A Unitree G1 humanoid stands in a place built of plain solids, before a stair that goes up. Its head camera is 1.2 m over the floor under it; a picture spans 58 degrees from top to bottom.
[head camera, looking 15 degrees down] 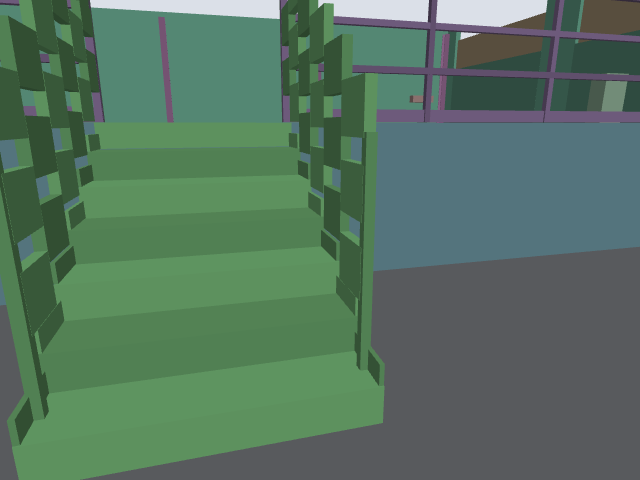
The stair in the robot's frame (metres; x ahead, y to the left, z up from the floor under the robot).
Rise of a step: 0.17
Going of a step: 0.30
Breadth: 1.32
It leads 15 degrees to the left of straight ahead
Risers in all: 7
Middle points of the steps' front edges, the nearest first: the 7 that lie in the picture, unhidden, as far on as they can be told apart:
1.37 0.38 0.17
1.66 0.45 0.35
1.95 0.53 0.52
2.24 0.61 0.69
2.53 0.69 0.87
2.82 0.77 1.04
3.11 0.84 1.21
